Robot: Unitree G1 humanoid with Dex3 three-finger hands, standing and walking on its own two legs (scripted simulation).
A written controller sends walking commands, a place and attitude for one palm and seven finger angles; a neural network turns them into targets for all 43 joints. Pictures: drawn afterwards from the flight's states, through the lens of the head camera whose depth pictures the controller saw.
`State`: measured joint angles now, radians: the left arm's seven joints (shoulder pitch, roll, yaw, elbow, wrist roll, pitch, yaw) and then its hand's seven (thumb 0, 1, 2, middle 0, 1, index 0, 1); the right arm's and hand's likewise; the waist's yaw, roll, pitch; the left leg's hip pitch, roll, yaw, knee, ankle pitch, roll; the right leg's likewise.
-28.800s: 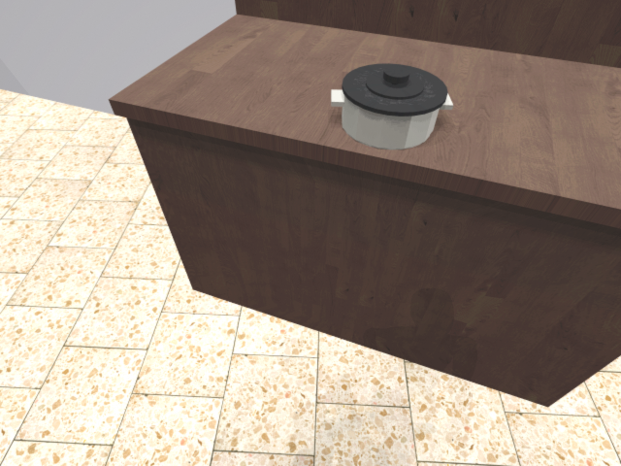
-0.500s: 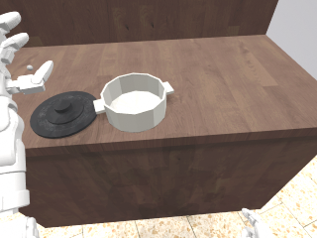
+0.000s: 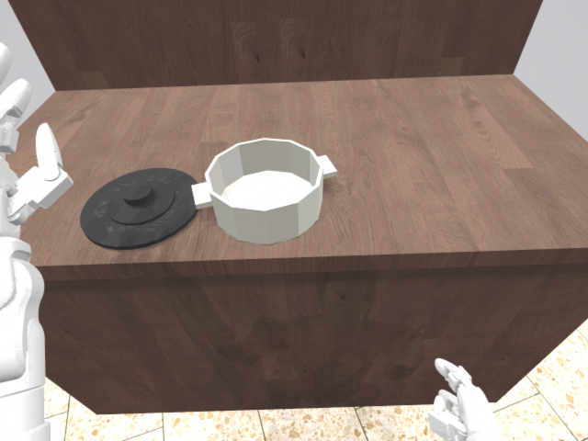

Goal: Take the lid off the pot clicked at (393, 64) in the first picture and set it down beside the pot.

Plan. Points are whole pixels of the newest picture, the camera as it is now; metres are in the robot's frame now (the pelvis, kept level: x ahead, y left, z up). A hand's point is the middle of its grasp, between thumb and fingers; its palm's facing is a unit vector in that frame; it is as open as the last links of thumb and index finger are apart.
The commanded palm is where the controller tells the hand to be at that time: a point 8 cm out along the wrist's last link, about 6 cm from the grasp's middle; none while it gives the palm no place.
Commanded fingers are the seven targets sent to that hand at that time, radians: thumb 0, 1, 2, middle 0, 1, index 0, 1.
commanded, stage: draw the hand back to the body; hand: left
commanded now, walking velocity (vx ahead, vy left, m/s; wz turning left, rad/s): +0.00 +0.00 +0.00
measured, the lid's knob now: (138, 193) +0.46 +0.34 +0.08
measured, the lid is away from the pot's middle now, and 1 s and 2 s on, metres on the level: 0.23 0.23 0.23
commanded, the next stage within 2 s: step back with the hand held close in 0.82 s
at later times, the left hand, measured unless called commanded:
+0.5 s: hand (2, 239) +0.19 +0.27 +0.27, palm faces +0.49 -0.83 -0.26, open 7.4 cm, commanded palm +0.14 +0.30 +0.26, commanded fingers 0.00 0.90 0.90 -0.20 -0.30 -0.20 -0.30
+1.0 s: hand out of the picture +0.15 +0.27 +0.27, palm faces +0.53 -0.78 -0.32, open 7.4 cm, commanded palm +0.09 +0.31 +0.26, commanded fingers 0.00 0.90 0.90 -0.20 -0.30 -0.20 -0.30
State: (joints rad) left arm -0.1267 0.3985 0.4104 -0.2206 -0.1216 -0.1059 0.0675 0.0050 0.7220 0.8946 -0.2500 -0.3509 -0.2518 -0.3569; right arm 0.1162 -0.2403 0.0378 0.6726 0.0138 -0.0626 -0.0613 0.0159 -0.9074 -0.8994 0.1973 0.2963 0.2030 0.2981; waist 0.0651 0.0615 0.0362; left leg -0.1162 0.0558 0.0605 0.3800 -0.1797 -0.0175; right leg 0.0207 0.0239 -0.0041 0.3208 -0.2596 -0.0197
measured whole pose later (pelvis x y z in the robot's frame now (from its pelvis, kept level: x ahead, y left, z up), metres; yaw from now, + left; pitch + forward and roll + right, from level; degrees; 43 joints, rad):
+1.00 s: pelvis -0.03 +0.03 +0.00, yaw +1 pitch -6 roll -2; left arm 0.28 0.39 0.46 -0.62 -0.09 -0.17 0.08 0.01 0.89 0.90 -0.21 -0.30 -0.21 -0.30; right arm 0.14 -0.21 0.05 0.65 0.00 -0.11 -0.05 0.02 -0.91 -0.90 0.20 0.30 0.20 0.30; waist 0.07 0.06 0.03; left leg -0.18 0.04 0.04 0.45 -0.17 0.02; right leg 0.00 0.01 -0.02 0.32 -0.22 0.02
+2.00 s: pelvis -0.17 +0.05 -0.02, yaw -3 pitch +5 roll -2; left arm 0.46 0.52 0.59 -0.90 -0.08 -0.29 0.15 0.01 0.89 0.90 -0.21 -0.30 -0.21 -0.30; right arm 0.21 -0.17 -0.01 0.59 0.00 -0.12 -0.02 0.02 -0.91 -0.90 0.20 0.30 0.20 0.30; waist 0.01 -0.01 0.00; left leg -0.55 0.03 0.04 0.47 -0.01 0.03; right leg -0.14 0.03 -0.01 0.43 -0.38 -0.02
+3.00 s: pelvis -0.31 +0.07 -0.01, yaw -1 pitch -1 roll +0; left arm 0.43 0.54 0.59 -0.80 -0.07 -0.28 0.15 0.01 0.88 0.89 -0.22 -0.30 -0.22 -0.31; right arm 0.25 -0.20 -0.01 0.67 0.03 -0.06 -0.03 0.02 -0.91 -0.90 0.20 0.30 0.21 0.30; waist 0.02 0.00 0.00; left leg -0.32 0.01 0.03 0.76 -0.40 0.01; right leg -0.23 0.04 -0.06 0.52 -0.28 -0.06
